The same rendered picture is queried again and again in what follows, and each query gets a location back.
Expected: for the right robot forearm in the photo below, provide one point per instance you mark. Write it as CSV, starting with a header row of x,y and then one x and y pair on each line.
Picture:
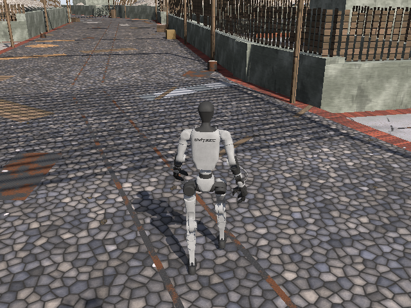
x,y
237,174

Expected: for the robot right hand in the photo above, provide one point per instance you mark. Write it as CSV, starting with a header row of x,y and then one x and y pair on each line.
x,y
242,194

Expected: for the robot left upper arm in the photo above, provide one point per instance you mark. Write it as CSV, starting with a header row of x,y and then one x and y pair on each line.
x,y
185,135

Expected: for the robot right upper arm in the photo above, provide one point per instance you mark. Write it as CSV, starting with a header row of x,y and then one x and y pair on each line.
x,y
229,147

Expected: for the left robot forearm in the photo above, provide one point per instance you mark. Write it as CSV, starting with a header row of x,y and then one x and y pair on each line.
x,y
177,165

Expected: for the right robot foot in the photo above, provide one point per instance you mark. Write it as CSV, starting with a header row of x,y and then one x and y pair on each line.
x,y
221,244

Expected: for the left robot thigh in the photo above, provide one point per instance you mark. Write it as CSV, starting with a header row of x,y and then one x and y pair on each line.
x,y
189,190

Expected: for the robot left hand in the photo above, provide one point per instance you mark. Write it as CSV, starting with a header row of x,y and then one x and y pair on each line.
x,y
176,175

